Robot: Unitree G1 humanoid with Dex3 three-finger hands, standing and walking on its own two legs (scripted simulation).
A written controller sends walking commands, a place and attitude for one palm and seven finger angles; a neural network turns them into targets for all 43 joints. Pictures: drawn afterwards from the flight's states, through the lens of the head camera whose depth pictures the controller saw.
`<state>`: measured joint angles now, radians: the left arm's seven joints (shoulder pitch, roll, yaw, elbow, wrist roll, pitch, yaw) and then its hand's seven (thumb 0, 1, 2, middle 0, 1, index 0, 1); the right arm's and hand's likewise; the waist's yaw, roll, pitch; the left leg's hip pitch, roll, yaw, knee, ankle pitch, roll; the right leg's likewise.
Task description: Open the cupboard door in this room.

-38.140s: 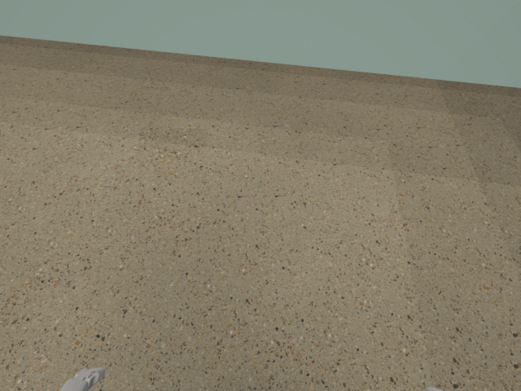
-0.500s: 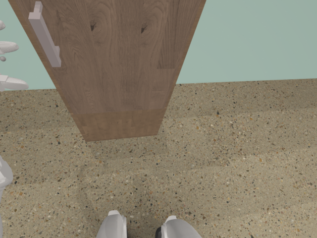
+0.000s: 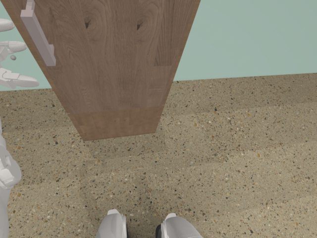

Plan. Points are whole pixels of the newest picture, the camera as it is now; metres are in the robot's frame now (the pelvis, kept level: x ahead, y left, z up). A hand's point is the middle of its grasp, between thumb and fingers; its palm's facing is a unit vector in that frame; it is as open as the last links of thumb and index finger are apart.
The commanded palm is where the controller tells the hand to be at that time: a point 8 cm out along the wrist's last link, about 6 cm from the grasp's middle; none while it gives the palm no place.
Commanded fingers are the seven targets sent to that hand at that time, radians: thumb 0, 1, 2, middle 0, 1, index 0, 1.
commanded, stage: slide the fingers in behind the handle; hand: left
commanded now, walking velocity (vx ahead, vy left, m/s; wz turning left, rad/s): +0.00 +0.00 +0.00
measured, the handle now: (41, 35) +0.57 +0.24 +0.10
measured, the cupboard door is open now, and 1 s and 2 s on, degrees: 0 0 0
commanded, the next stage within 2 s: close the thumb around the handle in 1.20 s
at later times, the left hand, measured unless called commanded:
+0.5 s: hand (37, 56) +0.51 +0.24 +0.09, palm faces +0.11 -0.99 +0.00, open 14.0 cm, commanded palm +0.49 +0.28 +0.09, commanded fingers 0.00 -0.50 0.30 -0.30 -1.20 -0.30 -1.20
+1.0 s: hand (49, 56) +0.52 +0.22 +0.09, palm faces +0.12 -0.99 +0.00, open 14.0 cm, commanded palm +0.49 +0.26 +0.09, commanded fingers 0.00 -0.50 0.30 -0.30 -1.20 -0.30 -1.20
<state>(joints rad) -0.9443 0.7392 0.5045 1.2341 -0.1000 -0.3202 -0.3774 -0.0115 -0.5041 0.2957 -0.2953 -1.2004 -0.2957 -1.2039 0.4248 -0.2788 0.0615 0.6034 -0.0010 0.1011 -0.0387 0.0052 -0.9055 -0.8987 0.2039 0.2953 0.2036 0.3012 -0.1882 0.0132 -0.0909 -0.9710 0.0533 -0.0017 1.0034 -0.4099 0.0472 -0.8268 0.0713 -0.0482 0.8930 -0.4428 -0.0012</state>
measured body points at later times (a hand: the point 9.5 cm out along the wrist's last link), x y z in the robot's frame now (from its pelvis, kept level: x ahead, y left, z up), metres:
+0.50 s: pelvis +0.01 -0.01 +0.00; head +0.13 +0.02 +0.43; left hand +0.50 +0.29 +0.09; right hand +0.01 -0.28 -0.10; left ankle +0.03 +0.08 -0.68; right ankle -0.02 -0.13 -0.68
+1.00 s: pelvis +0.01 -0.02 +0.00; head +0.13 +0.01 +0.43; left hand +0.50 +0.27 +0.10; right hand +0.00 -0.29 -0.10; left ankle +0.03 +0.08 -0.68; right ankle -0.02 -0.13 -0.68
